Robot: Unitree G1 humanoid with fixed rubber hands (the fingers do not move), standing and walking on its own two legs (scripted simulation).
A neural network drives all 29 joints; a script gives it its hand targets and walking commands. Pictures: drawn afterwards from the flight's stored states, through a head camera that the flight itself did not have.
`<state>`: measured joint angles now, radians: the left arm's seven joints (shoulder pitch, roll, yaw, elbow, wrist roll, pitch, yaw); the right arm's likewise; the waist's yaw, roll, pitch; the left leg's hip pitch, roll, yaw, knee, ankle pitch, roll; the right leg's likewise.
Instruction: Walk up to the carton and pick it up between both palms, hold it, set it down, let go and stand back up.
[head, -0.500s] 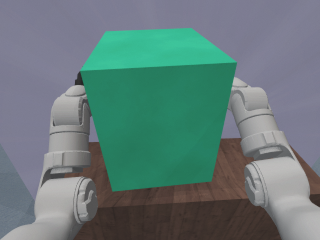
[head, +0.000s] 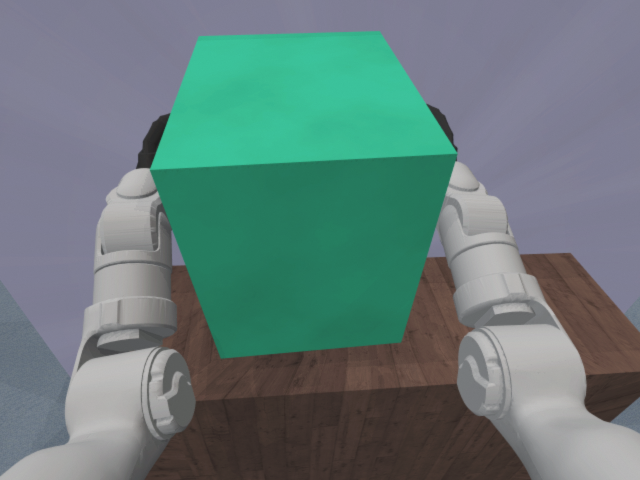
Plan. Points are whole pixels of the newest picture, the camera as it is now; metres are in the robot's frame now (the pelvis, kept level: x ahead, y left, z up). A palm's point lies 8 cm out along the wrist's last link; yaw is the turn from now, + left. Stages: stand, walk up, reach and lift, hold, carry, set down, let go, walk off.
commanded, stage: set down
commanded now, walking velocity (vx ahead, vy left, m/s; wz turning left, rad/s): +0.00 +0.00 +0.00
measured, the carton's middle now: (301, 191) +0.44 +0.02 +0.20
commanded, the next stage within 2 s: none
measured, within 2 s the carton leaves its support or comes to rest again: neither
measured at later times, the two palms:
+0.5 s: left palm (161, 209) +0.41 +0.20 +0.18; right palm (416, 194) +0.43 -0.13 +0.20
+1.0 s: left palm (173, 228) +0.42 +0.20 +0.15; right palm (416, 216) +0.43 -0.14 +0.16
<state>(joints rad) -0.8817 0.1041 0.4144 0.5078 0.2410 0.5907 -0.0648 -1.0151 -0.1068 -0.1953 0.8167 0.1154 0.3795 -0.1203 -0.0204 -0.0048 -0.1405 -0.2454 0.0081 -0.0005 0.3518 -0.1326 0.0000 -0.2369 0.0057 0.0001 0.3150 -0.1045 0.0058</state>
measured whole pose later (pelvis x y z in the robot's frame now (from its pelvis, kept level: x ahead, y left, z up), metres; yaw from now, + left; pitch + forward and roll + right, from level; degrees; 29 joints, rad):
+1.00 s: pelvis +0.02 +0.00 +0.00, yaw +0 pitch -1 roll -1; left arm -0.69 0.04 0.37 0.45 0.23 0.42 -0.02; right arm -0.80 -0.07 -0.17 0.82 0.10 0.12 -0.07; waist -0.02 -0.07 -0.03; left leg -0.17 0.01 0.00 0.35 -0.18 0.00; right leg -0.15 0.01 0.00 0.29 -0.14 0.01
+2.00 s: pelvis +0.04 +0.00 +0.00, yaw +0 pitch +1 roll -1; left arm -0.66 0.03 0.37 0.67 0.23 0.17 0.00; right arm -0.71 -0.03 -0.29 0.83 -0.08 0.01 0.00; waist -0.02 -0.04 0.00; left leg -0.17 0.01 0.00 0.35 -0.20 0.00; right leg -0.15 0.01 0.00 0.29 -0.16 0.01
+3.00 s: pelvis +0.04 +0.00 +0.00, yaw +0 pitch +1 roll -1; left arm -0.65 0.02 0.41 0.78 0.23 0.05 -0.03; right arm -0.66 0.04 -0.42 0.84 -0.21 -0.10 0.03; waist -0.01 -0.04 0.01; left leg -0.17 0.01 0.00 0.35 -0.20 0.00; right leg -0.15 0.01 0.00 0.29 -0.16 0.01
